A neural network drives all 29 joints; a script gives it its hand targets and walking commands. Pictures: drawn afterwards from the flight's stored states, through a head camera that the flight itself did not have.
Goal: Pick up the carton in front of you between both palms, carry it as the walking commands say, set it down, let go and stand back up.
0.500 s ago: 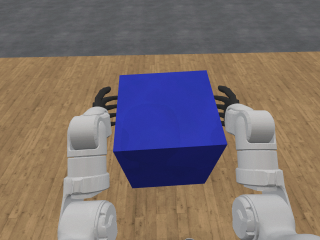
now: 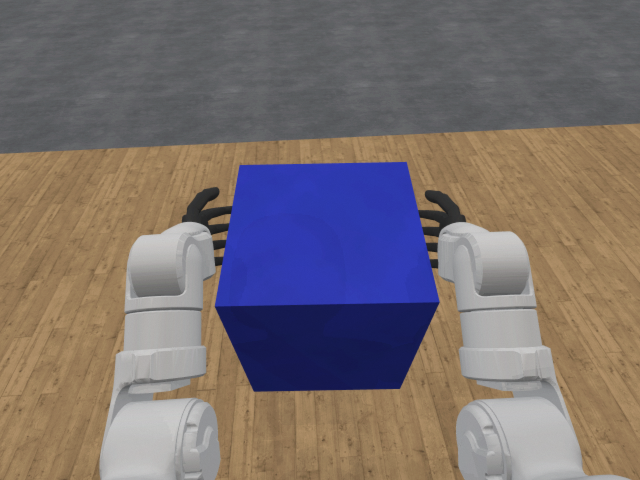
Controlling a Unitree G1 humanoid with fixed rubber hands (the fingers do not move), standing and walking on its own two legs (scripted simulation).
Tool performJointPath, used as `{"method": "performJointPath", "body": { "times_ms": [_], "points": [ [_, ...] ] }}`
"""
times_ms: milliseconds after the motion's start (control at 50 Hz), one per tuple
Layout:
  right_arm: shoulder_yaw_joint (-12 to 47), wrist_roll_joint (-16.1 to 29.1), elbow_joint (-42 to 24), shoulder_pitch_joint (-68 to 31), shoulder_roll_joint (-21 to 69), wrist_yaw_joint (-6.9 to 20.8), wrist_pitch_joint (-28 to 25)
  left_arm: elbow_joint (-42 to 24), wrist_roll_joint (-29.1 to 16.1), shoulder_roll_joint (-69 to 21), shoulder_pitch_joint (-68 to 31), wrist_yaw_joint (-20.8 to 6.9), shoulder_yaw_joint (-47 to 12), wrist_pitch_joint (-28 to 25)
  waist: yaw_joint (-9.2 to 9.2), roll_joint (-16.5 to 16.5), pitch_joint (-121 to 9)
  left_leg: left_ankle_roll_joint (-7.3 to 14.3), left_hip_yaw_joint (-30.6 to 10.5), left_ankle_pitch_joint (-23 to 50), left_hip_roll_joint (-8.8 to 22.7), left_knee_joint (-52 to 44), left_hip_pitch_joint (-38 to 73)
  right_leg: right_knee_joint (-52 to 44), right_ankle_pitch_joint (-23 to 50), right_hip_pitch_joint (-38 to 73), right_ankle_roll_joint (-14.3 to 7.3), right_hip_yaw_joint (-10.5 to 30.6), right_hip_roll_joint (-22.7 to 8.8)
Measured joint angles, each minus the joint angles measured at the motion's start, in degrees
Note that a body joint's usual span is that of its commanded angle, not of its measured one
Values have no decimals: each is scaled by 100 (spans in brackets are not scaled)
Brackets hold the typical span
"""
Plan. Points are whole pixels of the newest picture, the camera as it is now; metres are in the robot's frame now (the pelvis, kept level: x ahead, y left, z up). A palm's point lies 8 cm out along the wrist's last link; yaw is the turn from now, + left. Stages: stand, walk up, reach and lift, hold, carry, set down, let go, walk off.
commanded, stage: carry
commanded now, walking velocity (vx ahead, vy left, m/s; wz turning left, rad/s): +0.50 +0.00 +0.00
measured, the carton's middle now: (325, 284) +0.36 +0.00 +0.03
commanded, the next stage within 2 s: none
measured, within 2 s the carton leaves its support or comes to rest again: neither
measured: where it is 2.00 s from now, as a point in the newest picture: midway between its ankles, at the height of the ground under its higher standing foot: (320, 243)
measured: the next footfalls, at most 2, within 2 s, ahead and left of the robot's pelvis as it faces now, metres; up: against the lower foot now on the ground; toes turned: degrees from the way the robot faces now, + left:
right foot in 0.38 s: +0.41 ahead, -0.07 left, -0.03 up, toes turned -3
left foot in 0.88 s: +0.71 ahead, +0.06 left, -0.06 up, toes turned +4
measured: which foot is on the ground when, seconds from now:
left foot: down 0.00-0.40, up 0.42-0.86, down 0.88-1.00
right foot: up 0.00-0.36, down 0.38-0.90, up 0.92-1.00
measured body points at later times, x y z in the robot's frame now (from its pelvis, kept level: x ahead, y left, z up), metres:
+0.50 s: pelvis +0.31 -0.03 -0.03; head +0.33 -0.03 +0.42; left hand +0.68 +0.14 +0.07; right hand +0.69 -0.17 +0.07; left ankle +0.18 +0.08 -0.64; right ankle +0.37 -0.07 -0.75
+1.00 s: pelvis +0.61 +0.01 -0.06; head +0.64 +0.01 +0.39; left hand +0.99 +0.16 +0.04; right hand +0.98 -0.14 +0.03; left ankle +0.68 +0.06 -0.78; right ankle +0.48 -0.09 -0.68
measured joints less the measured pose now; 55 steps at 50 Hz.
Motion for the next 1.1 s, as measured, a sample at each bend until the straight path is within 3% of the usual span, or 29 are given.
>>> {"method": "performJointPath", "body": {
  "times_ms": [80,180,320,380,420,460,500,600,680,820,880,920,980,1020,1100],
  "points": [
    [-13,242,-101,178,-98,-38,77,-175,197,-179,118,3,-22,150,-162,48,217,-28,-39,-232,28,-159,464,-438,536,-970,78,63,-320],
    [-67,346,-159,134,-70,-61,-103,-545,302,-259,236,3,29,116,-227,-3,314,-88,-109,-655,61,-318,1026,-1603,1430,-1583,124,57,-534],
    [-53,328,-310,-43,-35,-63,-108,-927,252,-212,268,10,64,151,-253,-70,111,-260,-240,-1511,-3,-339,1928,-3792,3174,-1191,-18,-358,-315],
    [-46,340,-165,-110,-133,-45,-39,-685,285,-226,128,10,66,173,-207,-143,-101,-363,-248,-2036,-71,577,2042,-4816,3915,-457,-169,-702,-136],
    [-73,359,97,-209,-278,15,-54,-376,403,-315,14,10,63,86,-7,21,-197,-521,-365,-2142,31,2126,1536,-4514,3081,-312,-416,-750,13],
    [-119,357,387,-239,-310,52,-108,-86,462,-318,-33,24,18,45,143,38,-134,-554,-666,-2409,-14,3645,789,-4018,2512,-350,-531,-754,69],
    [-111,293,467,-125,-238,53,-60,24,413,-281,89,33,-32,86,260,-60,-59,-570,-750,-2206,62,4152,175,-3898,2280,-183,-510,-730,44],
    [-77,106,151,47,-79,52,71,-154,136,-170,299,74,-111,104,455,-73,184,-615,-839,-1609,490,3260,-933,-4009,1868,324,-542,-693,43],
    [-107,62,-232,193,-14,40,43,-313,23,-193,294,111,-78,12,520,-52,221,-627,-821,-880,622,2422,-1383,-4154,1552,731,-478,-621,21],
    [-188,81,-609,175,-51,24,78,-404,-8,-221,76,121,-80,-47,570,30,-8,-516,-421,710,435,211,-945,-4189,736,1538,-292,-470,63],
    [-194,37,-370,21,-34,24,86,-230,4,-128,-14,87,-77,-13,530,144,-187,-381,-122,1592,274,-931,-163,-3282,210,1654,-188,-469,138],
    [-152,-58,-57,-100,39,25,-42,6,-21,46,-104,25,-79,-53,353,-34,-237,-117,-38,802,117,-463,-150,-1825,25,1150,-7,-330,8],
    [-28,-55,237,-85,5,22,-26,235,-37,87,-38,1,-77,-30,125,4,-95,-85,-39,123,66,75,-118,-118,-60,137,6,-20,29],
    [1,52,173,75,-53,11,64,218,41,-9,33,7,-97,63,32,35,20,-114,-55,-1,57,18,105,-37,232,-396,27,24,-114],
    [-10,259,-29,190,-102,-43,59,-92,174,-128,130,10,-94,153,-78,2,209,-87,-77,-277,60,-122,499,-783,686,-1188,88,65,-422]
  ]
}}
